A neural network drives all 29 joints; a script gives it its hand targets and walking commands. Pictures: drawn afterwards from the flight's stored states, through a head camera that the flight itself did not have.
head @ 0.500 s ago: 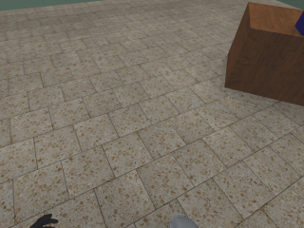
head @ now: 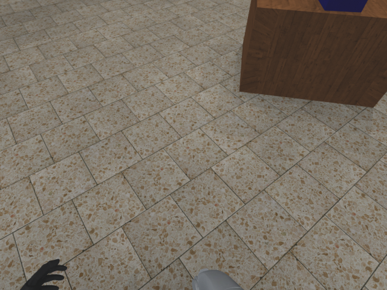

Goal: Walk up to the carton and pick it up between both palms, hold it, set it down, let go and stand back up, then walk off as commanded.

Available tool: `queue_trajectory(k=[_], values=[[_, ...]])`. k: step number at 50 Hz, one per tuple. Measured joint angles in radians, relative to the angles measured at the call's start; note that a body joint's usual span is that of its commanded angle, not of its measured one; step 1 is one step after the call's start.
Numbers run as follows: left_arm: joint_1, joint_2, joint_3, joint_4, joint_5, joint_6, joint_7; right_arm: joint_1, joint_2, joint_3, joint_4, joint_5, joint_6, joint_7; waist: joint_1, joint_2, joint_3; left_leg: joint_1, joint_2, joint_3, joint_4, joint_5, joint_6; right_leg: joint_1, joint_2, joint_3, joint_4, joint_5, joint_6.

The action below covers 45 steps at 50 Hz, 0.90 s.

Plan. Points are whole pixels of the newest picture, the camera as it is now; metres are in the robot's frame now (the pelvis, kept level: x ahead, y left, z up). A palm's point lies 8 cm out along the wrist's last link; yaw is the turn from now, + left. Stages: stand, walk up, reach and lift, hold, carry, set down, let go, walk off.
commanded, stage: walk up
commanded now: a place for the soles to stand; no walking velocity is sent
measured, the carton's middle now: out of the picture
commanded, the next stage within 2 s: none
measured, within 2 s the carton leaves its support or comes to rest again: neither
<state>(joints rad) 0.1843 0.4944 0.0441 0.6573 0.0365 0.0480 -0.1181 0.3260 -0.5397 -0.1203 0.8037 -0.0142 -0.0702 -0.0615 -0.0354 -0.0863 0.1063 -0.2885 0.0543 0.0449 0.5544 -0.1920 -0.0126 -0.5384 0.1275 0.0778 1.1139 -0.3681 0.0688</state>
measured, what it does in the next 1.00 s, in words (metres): walks ahead: right foot, then left foot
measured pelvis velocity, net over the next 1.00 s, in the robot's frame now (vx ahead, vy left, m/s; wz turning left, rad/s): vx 0.33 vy -0.33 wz -0.22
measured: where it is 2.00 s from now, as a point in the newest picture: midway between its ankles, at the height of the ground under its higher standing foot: (289, 201)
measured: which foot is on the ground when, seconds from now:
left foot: down 0.00-0.08, up 0.10-0.30, down 0.32-0.72, up 0.74-1.00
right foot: up 0.00-0.10, down 0.12-0.32, up 0.34-0.66, down 0.68-1.00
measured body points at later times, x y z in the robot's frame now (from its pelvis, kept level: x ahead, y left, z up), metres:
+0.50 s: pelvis +0.19 -0.14 +0.01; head +0.20 -0.12 +0.45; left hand +0.34 +0.17 -0.09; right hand +0.21 -0.52 -0.04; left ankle +0.15 +0.00 -0.72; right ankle +0.16 -0.32 -0.61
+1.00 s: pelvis +0.33 -0.33 +0.03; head +0.32 -0.34 +0.48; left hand +0.46 -0.01 -0.04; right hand +0.33 -0.68 -0.07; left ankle +0.37 -0.17 -0.64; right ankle +0.41 -0.36 -0.71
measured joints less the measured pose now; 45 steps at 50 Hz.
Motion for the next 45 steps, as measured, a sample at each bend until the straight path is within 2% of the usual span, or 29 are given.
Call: queue_trajectory(k=[2, 3, 4, 5, 6, 7, 8, 9, 11, 14, 15, 16, 17, 19, 21, 25, 27, 29, 31, 34, 35, 37, 39, 41, 45], values=[[0.011, -0.008, 0.0, -0.001, -0.002, -0.015, -0.014, 0.001, 0.0, 0.0, 0.024, 0.0, 0.004, -0.012, -0.012, 0.003, -0.038, 0.005, 0.015, 0.01, 0.045, -0.072, -0.009, -0.007, -0.058, 0.092, 0.156, -0.088, -0.015], [0.034, -0.012, 0.0, -0.001, -0.004, -0.017, -0.019, -0.007, 0.001, 0.001, 0.037, 0.0, 0.007, -0.016, -0.008, 0.026, -0.072, 0.004, 0.04, 0.01, 0.059, -0.105, -0.01, 0.024, -0.086, 0.131, 0.166, -0.111, -0.026], [0.064, -0.012, 0.0, -0.003, -0.005, -0.018, -0.022, -0.022, 0.001, 0.0, 0.046, -0.003, 0.009, -0.017, 0.004, 0.056, -0.102, 0.003, 0.073, 0.011, 0.077, -0.136, -0.01, 0.09, -0.127, 0.156, 0.086, -0.117, -0.041], [0.096, -0.004, 0.001, -0.004, -0.006, -0.025, -0.022, -0.042, 0.001, 0.001, 0.047, -0.006, 0.009, -0.016, 0.026, 0.079, -0.122, -0.01, 0.099, 0.011, 0.132, -0.182, -0.007, 0.181, -0.17, 0.183, -0.075, -0.119, -0.046], [0.125, 0.019, 0.003, -0.004, -0.005, -0.037, -0.017, -0.066, 0.002, 0.008, 0.04, -0.008, 0.009, -0.012, 0.055, 0.084, -0.136, -0.045, 0.108, 0.01, 0.222, -0.25, -0.006, 0.268, -0.199, 0.219, -0.246, -0.149, -0.03], [0.14, 0.026, 0.008, 0.006, -0.005, -0.039, -0.005, -0.097, -0.001, 0.01, 0.035, -0.008, 0.009, -0.005, 0.082, 0.106, -0.134, -0.089, 0.112, -0.006, 0.322, -0.312, -0.006, 0.291, -0.183, 0.221, -0.29, -0.258, 0.023], [0.149, 0.016, 0.007, 0.017, -0.005, -0.036, 0.003, -0.123, -0.004, 0.01, 0.035, -0.008, 0.009, 0.001, 0.094, 0.139, -0.124, -0.126, 0.106, -0.014, 0.412, -0.367, -0.006, 0.291, -0.148, 0.206, -0.256, -0.299, 0.036], [0.163, 0.008, 0.007, 0.022, -0.005, -0.033, 0.006, -0.131, -0.004, 0.016, 0.032, -0.008, 0.009, 0.009, 0.096, 0.161, -0.124, -0.164, 0.082, -0.013, 0.485, -0.408, -0.006, 0.297, -0.125, 0.183, -0.23, -0.31, 0.025], [0.201, 0.004, 0.007, 0.021, -0.005, -0.032, 0.015, -0.124, -0.001, 0.037, 0.025, -0.008, 0.002, 0.026, 0.101, 0.174, -0.126, -0.206, 0.01, -0.014, 0.541, -0.437, -0.004, 0.337, -0.104, 0.137, -0.23, -0.307, -0.027], [0.291, 0.004, 0.007, 0.021, -0.005, -0.034, 0.042, -0.143, 0.016, 0.058, 0.023, -0.007, -0.031, 0.043, 0.143, 0.138, -0.128, -0.209, -0.067, -0.017, 0.511, -0.426, -0.004, 0.416, -0.085, 0.156, -0.312, -0.301, -0.078], [0.315, 0.004, 0.006, 0.021, -0.007, -0.032, 0.048, -0.155, 0.021, 0.058, 0.016, -0.007, -0.047, 0.044, 0.146, 0.114, -0.128, -0.202, -0.083, -0.019, 0.418, -0.381, 0.0, 0.42, -0.082, 0.169, -0.323, -0.295, -0.092], [0.325, 0.004, 0.006, 0.022, -0.01, -0.031, 0.049, -0.159, 0.021, 0.057, 0.003, -0.007, -0.067, 0.044, 0.142, 0.093, -0.123, -0.186, -0.086, -0.02, 0.322, -0.251, 0.007, 0.396, -0.074, 0.169, -0.28, -0.274, -0.101], [0.317, -0.001, 0.006, 0.026, -0.011, -0.03, 0.053, -0.156, 0.022, 0.052, -0.009, -0.007, -0.084, 0.042, 0.131, 0.075, -0.111, -0.177, -0.086, -0.018, 0.3, -0.19, 0.017, 0.346, -0.06, 0.168, -0.161, -0.23, -0.103], [0.273, -0.015, 0.007, 0.025, -0.015, -0.027, 0.066, -0.127, 0.022, 0.048, -0.012, -0.004, -0.091, 0.036, 0.112, 0.05, -0.086, -0.129, -0.077, -0.018, 0.263, -0.204, 0.022, 0.245, -0.029, 0.168, 0.037, -0.202, -0.102], [0.237, -0.017, 0.007, 0.024, -0.019, -0.038, 0.074, -0.082, 0.022, 0.047, -0.009, -0.004, -0.08, 0.031, 0.086, 0.04, -0.085, -0.052, -0.051, -0.018, 0.195, -0.229, 0.022, 0.149, -0.017, 0.15, 0.137, -0.199, -0.102], [0.131, -0.008, 0.007, 0.024, -0.02, -0.054, 0.072, 0.005, 0.023, 0.042, -0.008, -0.002, -0.074, 0.016, 0.011, 0.03, -0.085, 0.086, -0.001, -0.016, 0.1, -0.239, 0.022, -0.053, -0.042, 0.135, 0.242, -0.139, -0.102], [0.048, -0.006, 0.006, 0.023, -0.02, -0.057, 0.061, 0.049, 0.023, 0.043, 0.005, -0.001, -0.073, 0.016, -0.015, 0.012, -0.086, 0.139, 0.005, -0.015, 0.058, -0.239, 0.022, -0.128, -0.077, 0.136, 0.163, -0.086, -0.102], [-0.039, -0.006, 0.006, 0.022, -0.02, -0.06, 0.04, 0.074, 0.023, 0.043, 0.023, -0.001, -0.068, 0.016, -0.035, -0.004, -0.087, 0.177, 0.004, -0.014, 0.011, -0.241, 0.021, -0.163, -0.115, 0.126, -0.037, -0.026, -0.102], [-0.107, -0.006, 0.005, 0.022, -0.02, -0.072, 0.018, 0.08, 0.023, 0.043, 0.027, -0.001, -0.067, 0.019, -0.054, -0.008, -0.087, 0.193, 0.004, -0.014, -0.018, -0.248, 0.021, -0.158, -0.144, 0.1, -0.28, 0.089, -0.1], [-0.135, -0.006, 0.006, 0.024, -0.02, -0.086, 0.0, 0.08, 0.023, 0.043, 0.029, -0.001, -0.067, 0.022, -0.062, -0.001, -0.089, 0.222, 0.006, -0.014, -0.014, -0.277, 0.017, -0.071, -0.151, 0.061, -0.479, 0.235, -0.105], [-0.124, -0.011, 0.006, 0.025, -0.02, -0.088, 0.0, 0.069, 0.023, 0.042, 0.033, -0.001, -0.064, 0.022, -0.052, 0.014, -0.08, 0.226, 0.019, -0.016, 0.024, -0.286, 0.017, -0.048, -0.138, 0.053, -0.499, 0.317, -0.103], [-0.079, -0.028, 0.006, 0.026, -0.02, -0.088, 0.004, 0.028, 0.025, 0.048, 0.037, -0.001, -0.056, 0.024, -0.012, 0.067, -0.036, 0.22, 0.065, -0.015, 0.173, -0.278, 0.017, -0.01, -0.077, 0.04, -0.459, 0.314, -0.098], [-0.023, -0.032, 0.007, 0.026, -0.019, -0.075, 0.011, 0.007, 0.037, 0.064, 0.037, -0.001, -0.048, 0.026, 0.017, 0.076, -0.026, 0.147, 0.046, -0.014, 0.374, -0.301, 0.017, 0.034, -0.061, 0.043, -0.446, 0.262, -0.106], [0.025, -0.037, 0.007, 0.025, -0.02, -0.052, 0.02, 0.006, 0.04, 0.073, 0.037, -0.001, -0.029, 0.027, 0.048, 0.083, -0.028, 0.072, 0.014, -0.015, 0.486, -0.277, 0.017, 0.115, -0.061, 0.042, -0.513, 0.25, -0.107], [0.098, -0.033, 0.006, 0.024, -0.02, -0.047, 0.035, 0.006, 0.04, 0.073, 0.036, -0.001, -0.004, 0.04, 0.101, 0.09, -0.027, -0.036, 0.002, -0.018, 0.504, -0.242, 0.017, 0.257, -0.038, 0.04, -0.668, 0.246, -0.06]])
